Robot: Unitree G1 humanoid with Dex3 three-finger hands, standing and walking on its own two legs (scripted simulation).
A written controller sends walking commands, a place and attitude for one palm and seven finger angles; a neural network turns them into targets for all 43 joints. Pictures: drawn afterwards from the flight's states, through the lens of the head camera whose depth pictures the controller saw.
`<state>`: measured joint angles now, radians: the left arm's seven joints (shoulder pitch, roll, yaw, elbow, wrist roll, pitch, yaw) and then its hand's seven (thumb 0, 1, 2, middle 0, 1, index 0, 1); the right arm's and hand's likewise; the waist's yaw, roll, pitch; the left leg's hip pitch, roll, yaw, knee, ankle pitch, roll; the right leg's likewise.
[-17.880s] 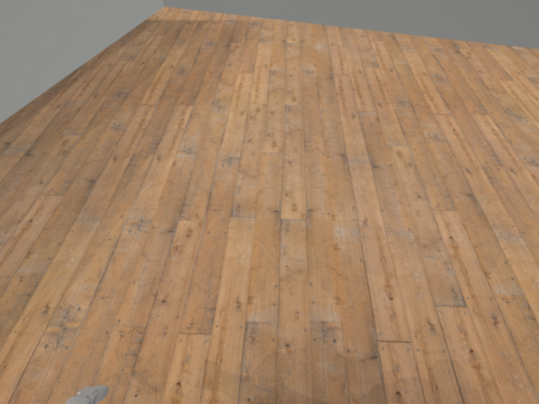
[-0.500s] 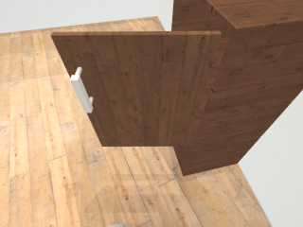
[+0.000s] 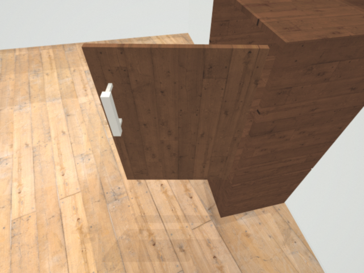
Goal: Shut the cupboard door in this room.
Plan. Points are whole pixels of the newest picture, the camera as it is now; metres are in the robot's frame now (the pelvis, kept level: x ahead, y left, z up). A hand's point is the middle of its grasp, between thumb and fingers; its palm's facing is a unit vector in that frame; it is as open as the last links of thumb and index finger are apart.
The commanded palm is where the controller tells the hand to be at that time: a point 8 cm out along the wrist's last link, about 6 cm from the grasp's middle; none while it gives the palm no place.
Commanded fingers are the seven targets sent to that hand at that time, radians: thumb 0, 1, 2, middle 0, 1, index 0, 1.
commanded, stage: come to a stop and stand still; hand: left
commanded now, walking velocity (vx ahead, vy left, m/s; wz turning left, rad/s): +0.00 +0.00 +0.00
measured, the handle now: (113, 110) +0.51 +0.22 +0.06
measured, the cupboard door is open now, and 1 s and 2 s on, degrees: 77 77 77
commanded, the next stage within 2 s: look again from close up in 0.32 s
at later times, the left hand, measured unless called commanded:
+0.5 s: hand out of the picture +0.03 +0.21 -0.16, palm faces -0.01 -0.97 -0.22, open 7.4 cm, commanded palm none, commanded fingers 0.00 0.90 0.90 -0.20 -0.30 -0.20 -0.30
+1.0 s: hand out of the picture +0.01 +0.18 -0.16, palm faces -0.01 -0.98 -0.21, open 7.4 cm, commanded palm none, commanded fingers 0.00 0.90 0.90 -0.20 -0.30 -0.20 -0.30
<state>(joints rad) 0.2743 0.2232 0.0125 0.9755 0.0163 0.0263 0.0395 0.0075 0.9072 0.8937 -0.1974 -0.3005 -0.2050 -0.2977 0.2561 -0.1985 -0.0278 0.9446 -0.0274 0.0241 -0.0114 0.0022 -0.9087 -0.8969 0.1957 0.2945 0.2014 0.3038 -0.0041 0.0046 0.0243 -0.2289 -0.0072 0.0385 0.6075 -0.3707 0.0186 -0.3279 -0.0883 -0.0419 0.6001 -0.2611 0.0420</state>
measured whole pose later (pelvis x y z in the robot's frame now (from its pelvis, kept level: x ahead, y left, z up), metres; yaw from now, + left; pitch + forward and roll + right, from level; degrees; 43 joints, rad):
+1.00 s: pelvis -0.01 +0.00 +0.01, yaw -1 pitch -2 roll +0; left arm 0.27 0.17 -0.01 1.06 0.01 0.00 0.04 0.01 0.91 0.89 -0.20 -0.30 -0.20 -0.30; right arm 0.25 -0.16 -0.01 1.11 -0.01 0.01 -0.01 0.00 -0.91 -0.90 0.20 0.29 0.20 0.30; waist -0.01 0.00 0.06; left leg -0.14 -0.01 0.06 0.45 -0.28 0.02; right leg -0.25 -0.08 -0.02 0.45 -0.16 0.05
